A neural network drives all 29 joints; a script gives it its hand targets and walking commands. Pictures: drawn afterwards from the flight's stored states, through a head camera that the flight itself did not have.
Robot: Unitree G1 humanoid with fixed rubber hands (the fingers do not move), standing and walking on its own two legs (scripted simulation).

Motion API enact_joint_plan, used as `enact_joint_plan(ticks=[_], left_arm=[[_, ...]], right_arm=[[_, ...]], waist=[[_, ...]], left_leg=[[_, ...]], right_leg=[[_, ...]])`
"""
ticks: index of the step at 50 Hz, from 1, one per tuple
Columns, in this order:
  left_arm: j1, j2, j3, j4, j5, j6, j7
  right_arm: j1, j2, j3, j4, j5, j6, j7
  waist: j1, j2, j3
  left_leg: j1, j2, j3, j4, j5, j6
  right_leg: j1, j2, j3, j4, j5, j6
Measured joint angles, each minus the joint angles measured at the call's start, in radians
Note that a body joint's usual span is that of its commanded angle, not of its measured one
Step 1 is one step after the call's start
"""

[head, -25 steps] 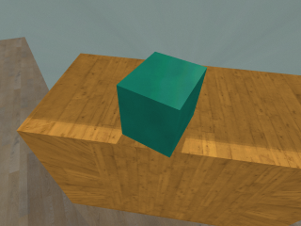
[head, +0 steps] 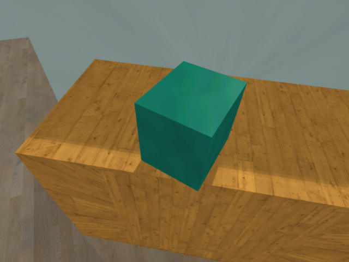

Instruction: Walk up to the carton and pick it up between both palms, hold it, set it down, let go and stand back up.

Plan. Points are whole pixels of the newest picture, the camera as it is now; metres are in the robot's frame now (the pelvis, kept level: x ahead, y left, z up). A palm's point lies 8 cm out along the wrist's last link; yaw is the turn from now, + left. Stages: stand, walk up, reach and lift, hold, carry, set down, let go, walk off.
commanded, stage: walk up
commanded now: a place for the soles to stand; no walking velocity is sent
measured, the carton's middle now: (190, 124) +0.46 -0.02 +0.07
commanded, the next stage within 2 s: reach and lift in 1.98 s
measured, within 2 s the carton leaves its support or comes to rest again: neither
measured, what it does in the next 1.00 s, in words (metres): steps on the spot: left foot, then right foot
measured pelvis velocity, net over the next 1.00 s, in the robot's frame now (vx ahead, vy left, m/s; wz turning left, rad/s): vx -0.01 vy -0.03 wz -0.08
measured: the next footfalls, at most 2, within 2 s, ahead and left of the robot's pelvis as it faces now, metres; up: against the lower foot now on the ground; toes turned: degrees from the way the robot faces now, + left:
left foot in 0.64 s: +0.15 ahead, +0.08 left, +0.00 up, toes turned +4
right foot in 0.94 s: +0.02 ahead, -0.15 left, +0.00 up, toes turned +1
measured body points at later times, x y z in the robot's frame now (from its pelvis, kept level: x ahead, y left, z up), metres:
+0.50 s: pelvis +0.03 -0.03 +0.00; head +0.04 -0.03 +0.45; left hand +0.03 +0.22 -0.14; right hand +0.13 -0.28 -0.13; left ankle +0.02 +0.10 -0.70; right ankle -0.04 -0.10 -0.73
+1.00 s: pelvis -0.01 -0.03 -0.02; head +0.01 -0.06 +0.43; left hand +0.04 +0.23 -0.14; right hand +0.09 -0.31 -0.16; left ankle +0.10 +0.08 -0.72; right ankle -0.01 -0.16 -0.73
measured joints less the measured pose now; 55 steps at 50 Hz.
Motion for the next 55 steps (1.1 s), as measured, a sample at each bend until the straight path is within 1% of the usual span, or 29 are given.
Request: enact_joint_plan(ticks=[4, 9, 11, 12, 14, 16, 17, 19, 20, 22, 24, 27, 30, 31, 32, 33, 34, 35, 36, 38, 40, 43, 46, 47, 48, 49, 51, 53, 55], left_arm=[[-0.016, -0.013, -0.008, -0.007, -0.008, 0.0, 0.003], [-0.031, -0.011, -0.014, -0.018, -0.019, 0.019, 0.004], [-0.033, -0.005, -0.015, -0.023, -0.018, 0.026, 0.005], [-0.032, -0.003, -0.016, -0.025, -0.015, 0.029, 0.005], [-0.031, 0.0, -0.014, -0.025, -0.008, 0.036, 0.005], [-0.028, -0.001, -0.012, -0.026, -0.006, 0.034, 0.005], [-0.027, -0.005, -0.011, -0.026, -0.008, 0.027, 0.005], [-0.025, -0.015, -0.009, -0.033, -0.011, 0.008, 0.002], [-0.023, -0.018, -0.007, -0.04, -0.011, 0.001, 0.002], [-0.014, -0.025, -0.005, -0.051, -0.006, -0.006, 0.008], [0.002, -0.036, -0.005, -0.057, -0.001, -0.001, 0.017], [0.028, -0.053, -0.011, -0.047, 0.002, 0.014, 0.027], [0.051, -0.064, -0.017, -0.027, -0.008, 0.03, 0.029], [0.058, -0.065, -0.018, -0.022, -0.014, 0.035, 0.028], [0.062, -0.062, -0.018, -0.017, -0.02, 0.038, 0.026], [0.059, -0.055, -0.017, -0.012, -0.026, 0.042, 0.024], [0.055, -0.051, -0.016, -0.014, -0.031, 0.044, 0.023], [0.051, -0.049, -0.013, -0.019, -0.031, 0.048, 0.024], [0.045, -0.05, -0.009, -0.024, -0.027, 0.054, 0.027], [0.025, -0.05, 0.002, -0.026, -0.014, 0.068, 0.03], [0.002, -0.045, 0.014, -0.03, -0.011, 0.069, 0.026], [-0.022, -0.038, 0.032, -0.048, -0.015, 0.053, 0.016], [-0.03, -0.032, 0.047, -0.071, -0.018, 0.026, 0.01], [-0.03, -0.031, 0.053, -0.077, -0.018, 0.015, 0.008], [-0.037, -0.039, 0.058, -0.074, -0.015, 0.009, 0.007], [-0.037, -0.047, 0.06, -0.075, -0.008, 0.007, 0.006], [-0.025, -0.049, 0.06, -0.079, 0.001, 0.012, 0.006], [-0.02, -0.051, 0.063, -0.064, 0.009, 0.017, 0.014], [-0.017, -0.056, 0.063, -0.066, 0.013, 0.017, 0.022]], right_arm=[[-0.013, -0.008, -0.003, -0.017, -0.006, 0.0, -0.005], [-0.054, 0.004, 0.003, -0.049, -0.01, -0.011, -0.001], [-0.074, 0.01, 0.009, -0.064, -0.01, -0.017, 0.0], [-0.081, 0.011, 0.011, -0.07, -0.01, -0.018, -0.001], [-0.087, 0.011, 0.013, -0.075, -0.009, -0.017, -0.004], [-0.085, 0.007, 0.015, -0.072, -0.007, -0.009, -0.006], [-0.086, 0.0, 0.014, -0.068, -0.006, -0.003, -0.005], [-0.095, -0.011, 0.012, -0.059, -0.004, 0.009, -0.005], [-0.098, -0.013, 0.01, -0.057, -0.005, 0.015, -0.007], [-0.109, -0.012, 0.008, -0.052, -0.007, 0.025, -0.014], [-0.129, -0.007, 0.006, -0.053, -0.006, 0.03, -0.017], [-0.175, 0.002, 0.01, -0.07, -0.002, 0.025, -0.012], [-0.219, 0.017, 0.014, -0.083, -0.003, 0.017, -0.007], [-0.229, 0.023, 0.014, -0.084, -0.005, 0.014, -0.006], [-0.238, 0.03, 0.014, -0.08, -0.008, 0.012, -0.006], [-0.25, 0.041, 0.014, -0.072, -0.012, 0.011, -0.006], [-0.26, 0.048, 0.016, -0.068, -0.014, 0.012, -0.004], [-0.269, 0.051, 0.017, -0.065, -0.009, 0.014, -0.004], [-0.278, 0.051, 0.016, -0.062, -0.001, 0.018, -0.006], [-0.291, 0.049, 0.012, -0.053, 0.011, 0.027, -0.015], [-0.296, 0.044, 0.009, -0.047, 0.012, 0.035, -0.023], [-0.301, 0.025, 0.0, -0.035, 0.002, 0.047, -0.023], [-0.304, -0.004, -0.007, -0.022, 0.003, 0.063, -0.017], [-0.307, -0.016, -0.008, -0.016, 0.006, 0.069, -0.014], [-0.309, -0.034, -0.013, -0.008, 0.009, 0.076, -0.011], [-0.303, -0.049, -0.018, 0.0, 0.012, 0.083, -0.007], [-0.27, -0.062, -0.03, 0.009, 0.005, 0.1, 0.0], [-0.249, -0.074, -0.037, 0.015, 0.001, 0.11, 0.012], [-0.231, -0.09, -0.042, 0.018, 0.01, 0.098, 0.019]], waist=[[0.008, 0.016, 0.018], [0.022, 0.006, 0.029], [0.027, -0.008, 0.036], [0.026, -0.013, 0.036], [0.018, -0.016, 0.032], [0.015, -0.016, 0.017], [0.016, -0.008, 0.012], [0.013, 0.01, 0.016], [0.014, 0.01, 0.022], [0.024, 0.007, 0.037], [0.039, 0.007, 0.056], [0.055, 0.017, 0.097], [0.059, 0.028, 0.131], [0.058, 0.03, 0.136], [0.056, 0.026, 0.141], [0.057, 0.006, 0.149], [0.059, -0.01, 0.154], [0.059, -0.016, 0.155], [0.055, -0.015, 0.155], [0.041, -0.009, 0.156], [0.027, -0.009, 0.155], [0.011, 0.0, 0.152], [0.009, 0.016, 0.147], [0.01, 0.025, 0.147], [0.006, 0.058, 0.156], [0.002, 0.087, 0.154], [0.02, 0.089, 0.115], [0.037, 0.077, 0.09], [0.025, 0.087, 0.074]], left_leg=[[-0.01, 0.008, 0.036, 0.042, 0.0, 0.004], [0.002, 0.002, 0.048, 0.027, -0.034, 0.005], [0.0, -0.003, 0.056, 0.039, -0.039, 0.004], [0.0, -0.003, 0.059, 0.045, -0.044, 0.003], [0.004, 0.0, 0.055, 0.053, -0.052, -0.001], [0.007, 0.007, 0.052, 0.051, -0.058, -0.012], [0.008, 0.015, 0.049, 0.053, -0.061, -0.017], [-0.009, 0.031, 0.051, 0.098, -0.032, -0.012], [-0.024, 0.034, 0.067, 0.141, -0.044, -0.01], [-0.059, 0.032, 0.102, 0.223, -0.118, -0.011], [-0.095, 0.033, 0.131, 0.253, -0.154, -0.012], [-0.133, 0.04, 0.155, 0.2, -0.106, -0.009], [-0.137, 0.044, 0.17, 0.096, 0.043, 0.001], [-0.126, 0.045, 0.175, 0.054, 0.117, 0.007], [-0.116, 0.041, 0.181, 0.032, 0.167, 0.032], [-0.113, 0.031, 0.193, 0.036, 0.167, 0.049], [-0.115, 0.025, 0.206, 0.042, 0.153, 0.056], [-0.121, 0.028, 0.216, 0.054, 0.138, 0.059], [-0.128, 0.035, 0.223, 0.065, 0.126, 0.062], [-0.135, 0.05, 0.229, 0.072, 0.122, 0.065], [-0.137, 0.059, 0.238, 0.058, 0.138, 0.058], [-0.151, 0.071, 0.249, 0.052, 0.156, 0.054], [-0.177, 0.09, 0.265, 0.084, 0.154, 0.046], [-0.189, 0.1, 0.269, 0.109, 0.147, 0.042], [-0.196, 0.121, 0.255, 0.137, 0.137, 0.037], [-0.205, 0.135, 0.236, 0.164, 0.081, 0.033], [-0.246, 0.1, 0.194, 0.287, -0.078, 0.015], [-0.258, 0.062, 0.161, 0.421, -0.112, 0.006], [-0.248, 0.052, 0.122, 0.461, -0.099, -0.007]], right_leg=[[0.02, -0.005, -0.021, 0.006, -0.02, -0.004], [0.007, -0.023, -0.031, 0.055, -0.058, -0.001], [-0.011, -0.031, -0.018, 0.096, -0.075, -0.001], [-0.021, -0.03, -0.004, 0.119, -0.057, 0.003], [-0.026, -0.018, 0.024, 0.143, -0.074, 0.004], [-0.011, -0.004, 0.042, 0.116, -0.087, 0.002], [-0.001, 0.006, 0.041, 0.099, -0.087, -0.007], [0.021, 0.023, 0.029, 0.073, -0.087, -0.024], [0.035, 0.024, 0.025, 0.062, -0.085, -0.029], [0.062, 0.019, 0.021, 0.039, -0.079, -0.033], [0.084, 0.019, 0.024, 0.014, -0.068, -0.031], [0.105, 0.03, 0.033, -0.009, -0.053, -0.03], [0.109, 0.045, 0.04, 0.008, -0.061, -0.027], [0.105, 0.049, 0.042, 0.027, -0.073, -0.025], [0.098, 0.048, 0.044, 0.053, -0.089, -0.023], [0.085, 0.034, 0.054, 0.089, -0.105, -0.016], [0.057, 0.022, 0.069, 0.141, -0.088, 0.009], [0.019, 0.021, 0.089, 0.213, -0.12, 0.04], [-0.019, 0.027, 0.107, 0.293, -0.186, 0.059], [-0.08, 0.031, 0.136, 0.418, -0.27, 0.069], [-0.118, 0.022, 0.166, 0.463, -0.284, 0.072], [-0.137, -0.001, 0.192, 0.42, -0.254, 0.073], [-0.106, -0.02, 0.186, 0.262, -0.141, 0.068], [-0.091, -0.018, 0.179, 0.208, -0.067, 0.063], [-0.084, 0.002, 0.166, 0.203, -0.03, 0.056], [-0.081, 0.019, 0.154, 0.204, -0.024, 0.05], [-0.1, 0.013, 0.167, 0.21, -0.032, 0.042], [-0.105, -0.004, 0.198, 0.173, -0.004, 0.038], [-0.103, -0.005, 0.208, 0.111, 0.035, 0.052]])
